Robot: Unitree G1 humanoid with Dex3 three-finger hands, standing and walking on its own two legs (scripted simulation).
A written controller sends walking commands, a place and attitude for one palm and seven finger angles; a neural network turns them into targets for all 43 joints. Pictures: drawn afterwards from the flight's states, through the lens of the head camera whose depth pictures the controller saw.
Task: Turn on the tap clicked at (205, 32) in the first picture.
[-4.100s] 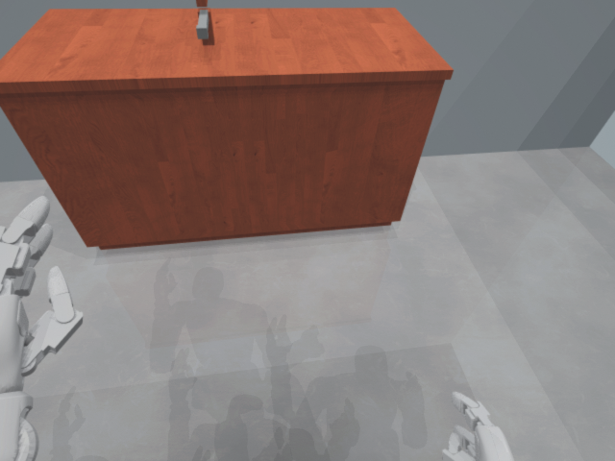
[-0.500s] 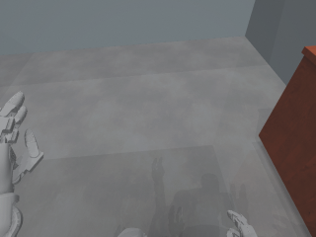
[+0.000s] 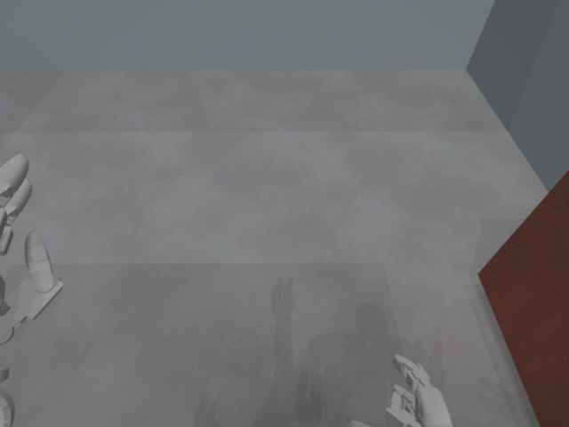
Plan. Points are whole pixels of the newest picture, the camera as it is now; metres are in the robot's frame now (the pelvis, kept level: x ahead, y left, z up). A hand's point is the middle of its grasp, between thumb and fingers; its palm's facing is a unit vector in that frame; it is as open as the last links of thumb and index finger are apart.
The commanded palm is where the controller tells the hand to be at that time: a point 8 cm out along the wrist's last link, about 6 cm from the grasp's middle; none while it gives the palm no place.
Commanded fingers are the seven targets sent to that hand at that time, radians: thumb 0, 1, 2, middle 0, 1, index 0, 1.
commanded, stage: turn to face it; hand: left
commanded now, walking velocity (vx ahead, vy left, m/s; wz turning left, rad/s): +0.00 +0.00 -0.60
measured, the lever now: out of the picture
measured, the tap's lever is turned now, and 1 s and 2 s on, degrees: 0 0 0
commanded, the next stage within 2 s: none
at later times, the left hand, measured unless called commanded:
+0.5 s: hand (158, 196) +0.33 +0.17 +0.18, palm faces +0.25 -0.88 -0.41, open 7.4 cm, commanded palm +0.28 +0.21 +0.18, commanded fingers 0.00 0.90 0.90 -0.20 -0.30 -0.20 -0.30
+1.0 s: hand (306, 204) +0.33 +0.00 +0.18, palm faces -0.09 -0.82 -0.56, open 7.4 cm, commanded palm +0.30 +0.07 +0.18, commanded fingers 0.00 0.90 0.90 -0.20 -0.30 -0.20 -0.30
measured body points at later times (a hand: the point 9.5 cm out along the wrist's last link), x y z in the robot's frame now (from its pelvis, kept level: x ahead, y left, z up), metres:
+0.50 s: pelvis +0.07 -0.03 +0.00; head +0.10 -0.02 +0.45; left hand +0.31 +0.22 +0.20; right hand +0.23 -0.31 -0.06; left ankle +0.10 +0.09 -0.73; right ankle +0.05 -0.11 -0.71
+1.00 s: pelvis +0.02 -0.09 +0.00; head +0.06 -0.15 +0.44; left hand +0.33 +0.04 +0.21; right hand +0.04 -0.39 -0.11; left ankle +0.08 +0.05 -0.65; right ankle +0.04 -0.16 -0.73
